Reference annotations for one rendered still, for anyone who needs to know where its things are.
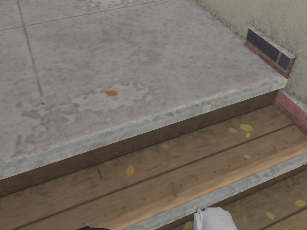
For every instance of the stairs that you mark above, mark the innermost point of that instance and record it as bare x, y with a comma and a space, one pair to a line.
123, 194

